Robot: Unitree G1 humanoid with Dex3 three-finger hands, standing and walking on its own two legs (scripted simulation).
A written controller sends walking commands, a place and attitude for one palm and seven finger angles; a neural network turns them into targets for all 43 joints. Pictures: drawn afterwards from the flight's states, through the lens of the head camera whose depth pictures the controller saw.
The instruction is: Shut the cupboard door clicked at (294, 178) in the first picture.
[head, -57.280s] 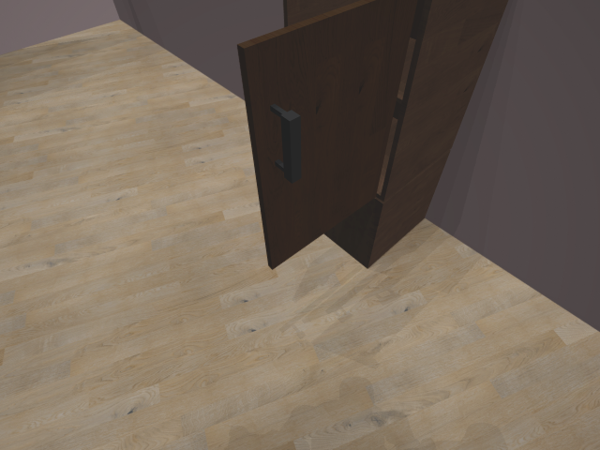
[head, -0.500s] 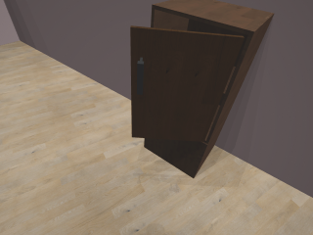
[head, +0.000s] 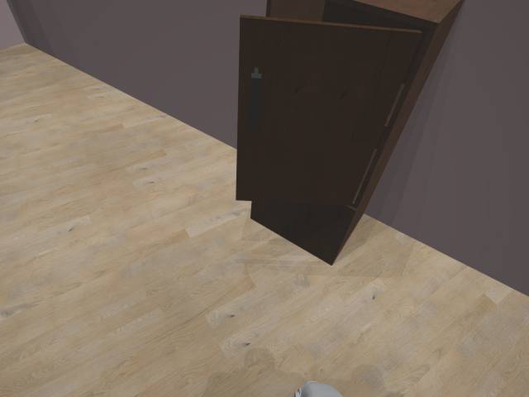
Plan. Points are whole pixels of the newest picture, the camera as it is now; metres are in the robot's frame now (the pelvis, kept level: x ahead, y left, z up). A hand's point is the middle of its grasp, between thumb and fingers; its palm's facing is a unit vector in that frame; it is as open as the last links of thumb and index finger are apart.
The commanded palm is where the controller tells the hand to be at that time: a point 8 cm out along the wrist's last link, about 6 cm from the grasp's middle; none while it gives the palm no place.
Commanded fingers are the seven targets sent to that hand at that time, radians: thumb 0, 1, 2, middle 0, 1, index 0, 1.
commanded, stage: come to a stop and stand still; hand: left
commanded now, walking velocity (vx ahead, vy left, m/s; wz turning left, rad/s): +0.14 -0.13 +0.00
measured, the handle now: (254, 98) +0.78 +0.05 +0.06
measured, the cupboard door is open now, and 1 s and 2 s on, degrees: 35 35 35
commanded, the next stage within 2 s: look again from close up in 0.90 s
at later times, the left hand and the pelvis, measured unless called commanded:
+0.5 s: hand out of the picture +0.13 +0.12 -0.18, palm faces +0.03 -0.98 -0.22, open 7.2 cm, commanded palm none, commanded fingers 0.00 0.90 0.90 -0.20 -0.30 -0.20 -0.30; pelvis +0.05 -0.06 -0.01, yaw +1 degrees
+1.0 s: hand out of the picture +0.03 +0.14 -0.18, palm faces +0.03 -0.97 -0.23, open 7.4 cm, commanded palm none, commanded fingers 0.00 0.90 0.90 -0.20 -0.30 -0.20 -0.30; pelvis +0.03 -0.04 -0.01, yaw +0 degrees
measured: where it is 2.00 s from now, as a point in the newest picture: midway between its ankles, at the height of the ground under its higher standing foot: outside the picture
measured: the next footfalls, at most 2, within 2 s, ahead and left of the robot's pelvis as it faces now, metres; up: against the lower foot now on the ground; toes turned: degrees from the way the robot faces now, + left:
right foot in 0.30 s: +0.11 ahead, -0.19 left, +0.00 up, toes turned -5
left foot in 0.60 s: +0.10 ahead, +0.06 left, +0.00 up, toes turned +7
